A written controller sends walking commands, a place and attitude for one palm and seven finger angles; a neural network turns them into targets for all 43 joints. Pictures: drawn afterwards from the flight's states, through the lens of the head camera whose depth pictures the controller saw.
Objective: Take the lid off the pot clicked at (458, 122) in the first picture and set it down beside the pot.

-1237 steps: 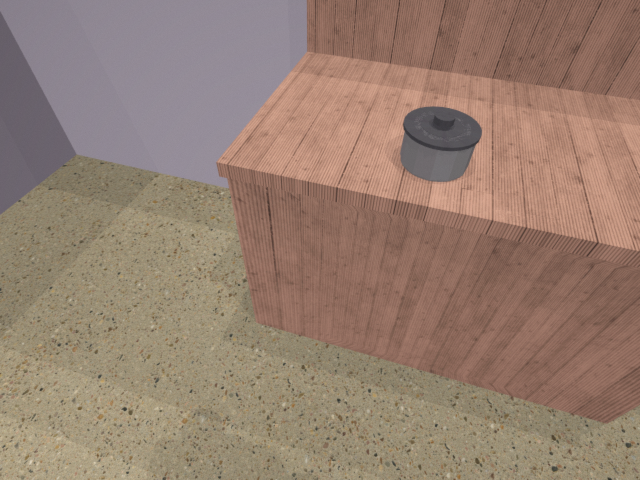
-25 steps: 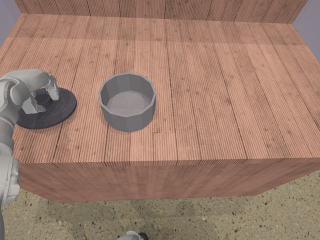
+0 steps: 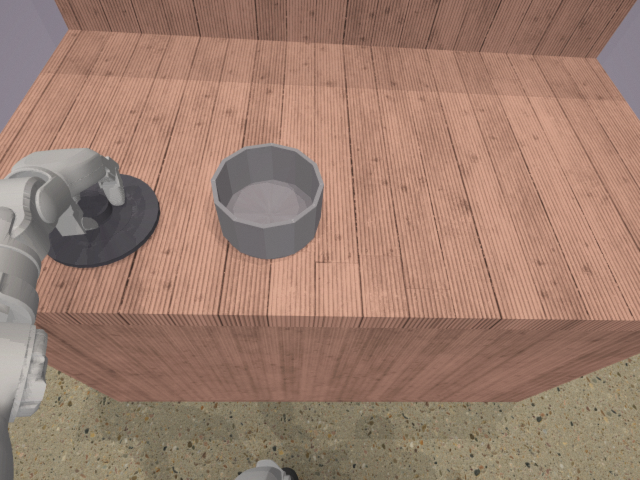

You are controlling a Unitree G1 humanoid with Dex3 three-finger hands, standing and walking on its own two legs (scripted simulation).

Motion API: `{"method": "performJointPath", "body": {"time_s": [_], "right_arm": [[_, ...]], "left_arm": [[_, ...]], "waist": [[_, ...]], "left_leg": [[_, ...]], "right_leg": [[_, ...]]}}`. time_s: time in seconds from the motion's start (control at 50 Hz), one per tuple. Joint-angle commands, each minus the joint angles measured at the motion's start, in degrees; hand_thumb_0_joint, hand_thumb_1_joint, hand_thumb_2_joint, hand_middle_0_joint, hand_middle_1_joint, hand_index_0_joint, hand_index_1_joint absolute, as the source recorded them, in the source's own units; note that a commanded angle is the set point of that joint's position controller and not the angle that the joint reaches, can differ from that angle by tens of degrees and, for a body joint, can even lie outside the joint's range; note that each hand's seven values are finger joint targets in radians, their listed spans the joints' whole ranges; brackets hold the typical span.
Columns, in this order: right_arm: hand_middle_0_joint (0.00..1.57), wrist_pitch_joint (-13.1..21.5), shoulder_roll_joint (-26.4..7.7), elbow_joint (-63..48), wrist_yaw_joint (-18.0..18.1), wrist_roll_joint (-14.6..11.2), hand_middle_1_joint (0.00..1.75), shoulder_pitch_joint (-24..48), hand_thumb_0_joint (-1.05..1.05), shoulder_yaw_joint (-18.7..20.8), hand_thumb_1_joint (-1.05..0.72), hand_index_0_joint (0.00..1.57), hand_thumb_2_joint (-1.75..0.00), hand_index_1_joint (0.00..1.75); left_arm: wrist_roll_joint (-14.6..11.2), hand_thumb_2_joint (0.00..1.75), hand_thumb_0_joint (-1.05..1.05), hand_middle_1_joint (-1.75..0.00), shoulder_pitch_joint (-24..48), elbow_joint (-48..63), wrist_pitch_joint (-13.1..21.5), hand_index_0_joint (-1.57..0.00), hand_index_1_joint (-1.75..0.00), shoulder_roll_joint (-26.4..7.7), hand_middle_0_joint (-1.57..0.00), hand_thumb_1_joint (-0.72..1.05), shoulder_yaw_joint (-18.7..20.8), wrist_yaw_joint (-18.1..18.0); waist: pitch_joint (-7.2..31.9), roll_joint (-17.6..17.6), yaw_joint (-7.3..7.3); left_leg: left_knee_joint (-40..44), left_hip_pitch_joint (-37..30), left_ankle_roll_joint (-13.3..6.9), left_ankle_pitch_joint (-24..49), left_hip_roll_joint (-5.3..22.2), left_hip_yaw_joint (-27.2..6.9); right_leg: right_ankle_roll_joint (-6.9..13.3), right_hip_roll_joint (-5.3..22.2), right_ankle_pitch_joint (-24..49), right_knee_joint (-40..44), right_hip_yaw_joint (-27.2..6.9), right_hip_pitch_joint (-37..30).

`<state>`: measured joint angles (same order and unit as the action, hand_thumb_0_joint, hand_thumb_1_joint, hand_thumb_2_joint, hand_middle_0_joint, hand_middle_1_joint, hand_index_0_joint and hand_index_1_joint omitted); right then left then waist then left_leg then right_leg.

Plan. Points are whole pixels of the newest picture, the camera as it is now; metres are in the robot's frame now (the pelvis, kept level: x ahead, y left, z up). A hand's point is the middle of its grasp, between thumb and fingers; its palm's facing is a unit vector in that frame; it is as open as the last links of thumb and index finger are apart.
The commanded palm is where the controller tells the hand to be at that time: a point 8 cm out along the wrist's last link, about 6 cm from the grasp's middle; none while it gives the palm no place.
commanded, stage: open the fingers wide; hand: left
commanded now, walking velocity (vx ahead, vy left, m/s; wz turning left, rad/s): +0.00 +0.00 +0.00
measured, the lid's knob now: (94, 208) +0.47 +0.31 +0.02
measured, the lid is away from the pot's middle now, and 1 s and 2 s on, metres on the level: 0.24 0.24 0.24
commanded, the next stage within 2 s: raise the empty hand in 0.68 s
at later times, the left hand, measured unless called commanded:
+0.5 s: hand (83, 198) +0.45 +0.31 +0.06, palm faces -0.43 -0.08 -0.90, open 10.4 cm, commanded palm +0.47 +0.30 +0.11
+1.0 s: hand (64, 193) +0.44 +0.31 +0.08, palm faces -0.38 -0.08 -0.92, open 11.0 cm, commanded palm +0.46 +0.30 +0.14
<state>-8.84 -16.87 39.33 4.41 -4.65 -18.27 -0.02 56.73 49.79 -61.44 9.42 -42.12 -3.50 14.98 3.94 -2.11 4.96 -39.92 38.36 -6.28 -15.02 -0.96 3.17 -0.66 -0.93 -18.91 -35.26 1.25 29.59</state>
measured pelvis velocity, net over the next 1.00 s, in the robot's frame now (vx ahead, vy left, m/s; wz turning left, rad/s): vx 0.00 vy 0.00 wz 0.00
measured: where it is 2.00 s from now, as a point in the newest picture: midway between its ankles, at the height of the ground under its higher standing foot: outside the picture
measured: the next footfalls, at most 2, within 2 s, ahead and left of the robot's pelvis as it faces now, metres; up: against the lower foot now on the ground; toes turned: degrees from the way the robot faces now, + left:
none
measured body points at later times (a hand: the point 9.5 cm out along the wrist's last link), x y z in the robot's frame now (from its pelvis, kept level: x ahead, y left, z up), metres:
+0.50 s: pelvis +0.01 +0.00 +0.00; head +0.09 +0.02 +0.44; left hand +0.47 +0.31 +0.11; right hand +0.02 -0.29 -0.12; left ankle +0.04 +0.05 -0.72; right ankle -0.02 -0.15 -0.72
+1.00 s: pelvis +0.00 +0.00 +0.00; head +0.07 +0.02 +0.44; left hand +0.46 +0.32 +0.13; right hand +0.04 -0.28 -0.11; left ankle +0.04 +0.05 -0.72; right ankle -0.02 -0.15 -0.72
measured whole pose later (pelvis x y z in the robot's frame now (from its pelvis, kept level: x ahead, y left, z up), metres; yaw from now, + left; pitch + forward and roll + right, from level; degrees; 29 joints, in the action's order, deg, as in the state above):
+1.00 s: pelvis +0.00 +0.00 +0.00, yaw +0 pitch +13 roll -4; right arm -9.6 -17.1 39.0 4.7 -4.8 -18.4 0.1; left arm 55.7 49.2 -56.5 11.9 -43.8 -0.8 16.9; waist 4.2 -2.3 4.7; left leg -39.9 37.5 -6.4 -15.2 -1.0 3.0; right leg -0.5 -1.0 -18.7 -34.4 1.3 28.3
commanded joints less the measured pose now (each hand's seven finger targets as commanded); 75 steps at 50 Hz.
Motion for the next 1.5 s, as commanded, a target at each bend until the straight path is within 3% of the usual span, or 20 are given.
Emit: {"method": "performJointPath", "body": {"time_s": [0.0, 0.02, 0.08, 0.12, 0.36, 0.54, 0.64, 0.72, 0.86, 0.96, 0.98, 1.02, 1.12, 1.16, 1.22, 1.32, 1.36, 1.4, 1.44, 1.48], "right_arm": [[0.2, 1.48, -11.24, -2.77, 1.53, 0.0, 0.3, -6.49, 0.0, 3.97, -0.9, 0.2, -0.9, 0.3], [0.2, 1.8, -10.99, -2.5, 1.47, -0.13, 0.3, -6.41, 0.0, 3.87, -0.9, 0.2, -0.9, 0.3], [0.2, 1.82, -11.26, -2.82, 1.58, 0.04, 0.3, -6.64, 0.0, 3.62, -0.9, 0.2, -0.9, 0.3], [0.2, 1.67, -11.2, -2.8, 1.44, -0.14, 0.3, -6.18, 0.0, 3.44, -0.9, 0.2, -0.9, 0.3], [0.2, 0.67, -11.01, -3.28, 1.01, 0.65, 0.3, -7.48, 0.0, 4.12, -0.9, 0.2, -0.9, 0.3], [0.2, 0.01, -10.74, -3.81, 0.3, 0.17, 0.3, -6.3, 0.0, 3.97, -0.9, 0.2, -0.9, 0.3], [0.2, -0.29, -10.54, -4.39, 0.83, 0.38, 0.3, -5.91, 0.0, 4.24, -0.9, 0.2, -0.9, 0.3], [0.2, -0.39, -11.07, -3.43, 1.0, -0.15, 0.3, -5.96, 0.0, 3.86, -0.9, 0.2, -0.9, 0.3], [0.2, 0.33, -10.71, -3.57, 1.17, 0.33, 0.3, -5.79, 0.0, 4.2, -0.9, 0.2, -0.9, 0.3], [0.2, 0.3, -10.76, -4.09, 0.78, 0.07, 0.3, -5.0, 0.0, 3.86, -0.9, 0.2, -0.9, 0.3], [0.2, 0.36, -10.39, -3.93, 0.46, -0.29, 0.3, -4.75, 0.0, 3.76, -0.9, 0.2, -0.9, 0.3], [0.2, 0.31, -11.04, -3.97, 0.13, -0.64, 0.3, -4.41, 0.0, 3.58, -0.9, 0.2, -0.9, 0.3], [0.2, 0.77, -10.47, -5.1, 0.39, -0.46, 0.3, -3.82, 0.0, 3.76, -0.9, 0.2, -0.9, 0.3], [0.2, 0.95, -10.62, -5.13, 0.76, -0.13, 0.3, -4.09, 0.0, 3.61, -0.9, 0.2, -0.9, 0.3], [0.2, 1.26, -10.69, -4.71, 0.85, -0.56, 0.3, -3.86, 0.0, 3.22, -0.9, 0.2, -0.9, 0.3], [0.2, 1.75, -10.44, -4.68, 0.16, -0.5, 0.3, -3.62, 0.0, 3.5, -0.9, 0.2, -0.9, 0.3], [0.2, 1.99, -10.39, -5.49, 0.12, 0.13, 0.3, -3.69, 0.0, 3.73, -0.9, 0.2, -0.9, 0.3], [0.2, 1.95, -10.09, -5.35, 0.32, 0.06, 0.3, -3.54, 0.0, 3.69, -0.9, 0.2, -0.9, 0.3], [0.2, 1.91, -10.51, -5.94, 0.3, 0.22, 0.3, -3.19, 0.0, 3.62, -0.9, 0.2, -0.9, 0.3], [0.2, 1.68, -10.12, -5.27, -0.06, -0.05, 0.3, -3.09, 0.0, 3.58, -0.9, 0.2, -0.9, 0.3]], "left_arm": [[-0.98, 0.8, 0.0, -0.91, 30.73, 14.76, 1.05, -0.61, -0.9, -16.4, -0.63, 0.31, 4.08, -1.49], [-1.32, 0.79, 0.0, -0.91, 30.24, 13.31, 0.76, -0.59, -0.89, -13.11, -0.61, 0.29, 1.55, -1.32], [-0.96, 0.77, 0.0, -0.89, 25.14, 9.58, 1.32, -0.55, -0.88, -18.93, -0.57, 0.23, 6.99, -1.3], [-1.4, 0.76, 0.0, -0.88, 25.68, 8.25, 0.58, -0.53, -0.88, -15.58, -0.54, 0.2, 3.99, -1.07], [-0.19, 0.71, 0.0, -0.81, 27.37, 13.86, 1.95, -0.37, -0.81, -21.04, -0.37, -0.04, 8.47, -0.98], [-0.45, 0.72, 0.0, -0.81, 21.19, 9.67, 1.83, -0.38, -0.81, -18.58, -0.38, -0.05, 7.19, -0.68], [-0.54, 0.72, 0.0, -0.81, 24.23, 16.41, 3.24, -0.38, -0.81, -22.05, -0.38, -0.05, 9.82, -0.27], [-1.56, 0.71, 0.0, -0.81, 22.17, 8.98, 2.31, -0.37, -0.81, -19.1, -0.37, -0.04, 7.13, -0.04], [-1.02, 0.7, 0.0, -0.82, 30.08, 20.37, 3.0, -0.37, -0.82, -20.83, -0.37, -0.04, 7.95, -0.34], [-2.04, 0.7, 0.0, -0.82, 24.95, 14.43, 1.3, -0.37, -0.82, -20.36, -0.37, -0.04, 8.66, -0.46], [-2.33, 0.7, 0.0, -0.82, 23.6, 11.04, 0.17, -0.37, -0.82, -15.74, -0.37, -0.04, 4.82, -0.38], [-2.11, 0.7, 0.0, -0.82, 24.51, 9.56, -1.16, -0.37, -0.82, -15.8, -0.37, -0.04, 3.91, 0.19], [-1.81, 0.7, 0.0, -0.82, 30.59, 18.51, -0.47, -0.37, -0.82, -17.98, -0.37, -0.04, 5.15, 1.6], [-2.09, 0.7, 0.0, -0.82, 30.43, 18.04, 0.12, -0.37, -0.82, -20.52, -0.37, -0.04, 7.41, 2.03], [-2.7, 0.7, 0.0, -0.82, 28.36, 12.34, -0.96, -0.37, -0.82, -19.03, -0.37, -0.04, 6.14, 2.2], [-1.94, 0.7, 0.0, -0.82, 32.22, 14.02, -2.36, -0.37, -0.82, -13.82, -0.37, -0.04, 1.47, 2.87], [-1.87, 0.7, 0.0, -0.82, 33.9, 19.37, -1.46, -0.37, -0.82, -18.36, -0.37, -0.04, 5.38, 3.26], [-2.23, 0.7, 0.0, -0.82, 32.95, 17.83, -1.56, -0.37, -0.82, -16.7, -0.37, -0.04, 4.37, 3.73], [-2.27, 0.7, 0.0, -0.82, 31.93, 18.64, -1.05, -0.37, -0.82, -21.04, -0.37, -0.04, 8.09, 3.74], [-2.59, 0.7, 0.0, -0.82, 31.81, 15.78, -2.16, -0.37, -0.82, -16.83, -0.37, -0.04, 4.77, 4.11]], "waist": [[23.24, -6.95, 2.02], [21.03, -7.52, 2.5], [21.16, -5.14, 1.07], [18.83, -3.02, 1.76], [27.47, -7.19, 0.82], [22.0, -6.28, 0.43], [27.35, -8.01, 0.37], [19.23, -3.18, 1.6], [26.98, -11.34, 0.72], [23.96, -6.61, -0.03], [20.23, -5.01, 0.81], [17.49, -3.0, 0.62], [22.99, -7.78, 0.28], [23.75, -6.62, 0.05], [18.4, -3.72, 0.41], [18.2, -5.56, 0.58], [24.05, -7.86, -0.47], [24.3, -5.95, 0.06], [24.83, -5.26, -0.85], [21.03, -4.29, -0.31]], "left_leg": [[4.43, -36.47, 1.97, 10.21, 2.59, -9.23], [4.51, -36.14, 2.2, 9.46, 2.89, -9.43], [3.74, -33.12, 2.01, 11.26, 2.23, -8.45], [3.76, -29.54, 1.69, 9.17, 1.97, -7.44], [1.22, -35.0, 2.18, 22.07, 2.11, -7.12], [1.57, -31.63, 2.18, 21.26, 1.91, -6.24], [0.97, -35.24, 1.8, 24.89, 1.85, -6.35], [2.56, -29.61, 1.59, 12.6, 2.09, -6.58], [2.72, -39.33, 2.4, 19.06, 2.76, -8.67], [4.06, -35.89, 2.24, 17.53, 2.09, -8.27], [4.38, -33.58, 2.25, 15.11, 2.09, -7.73], [5.75, -30.9, 2.05, 9.43, 2.22, -7.83], [6.27, -38.23, 2.31, 14.06, 2.27, -9.38], [6.53, -38.94, 2.22, 15.3, 2.21, -9.87], [8.19, -34.6, 1.95, 10.36, 2.24, -9.02], [9.22, -37.28, 2.71, 10.08, 2.68, -10.39], [8.73, -41.4, 3.01, 17.12, 2.34, -10.77], [8.12, -41.86, 2.87, 19.7, 2.2, -10.19], [8.65, -41.56, 3.03, 21.91, 2.3, -10.33], [9.42, -39.93, 3.13, 20.09, 2.4, -10.24]], "right_leg": [[3.81, -2.81, 5.14, 4.64, 2.03, 13.01], [3.82, -2.8, 4.21, 4.51, 2.21, 14.53], [3.92, -2.81, 5.62, 4.33, 2.02, 12.08], [3.69, -2.66, 5.68, 4.45, 2.04, 11.82], [3.75, -3.13, 11.48, 3.11, 2.07, 9.77], [3.85, -3.19, 11.05, 3.62, 2.1, 10.62], [3.83, -3.06, 13.47, 3.61, 1.8, 8.31], [3.43, -3.19, 6.76, 4.37, 2.37, 11.68], [3.96, -2.9, 8.0, 4.55, 2.19, 11.42], [3.89, -2.86, 8.6, 5.16, 2.33, 8.91], [3.73, -2.79, 7.51, 5.46, 2.51, 9.63], [3.67, -2.73, 5.26, 6.14, 2.33, 9.7], [3.94, -2.56, 6.68, 6.72, 2.1, 7.93], [3.83, -2.56, 7.56, 7.08, 1.95, 6.9], [3.72, -2.37, 6.03, 7.88, 2.19, 6.52], [3.79, -2.29, 4.92, 8.24, 2.11, 8.16], [4.01, -2.21, 7.87, 8.43, 1.72, 5.08], [3.7, -2.18, 9.38, 8.84, 1.74, 4.52], [3.86, -1.95, 10.83, 9.02, 1.57, 2.78], [3.57, -2.13, 9.42, 9.45, 2.1, 3.99]]}}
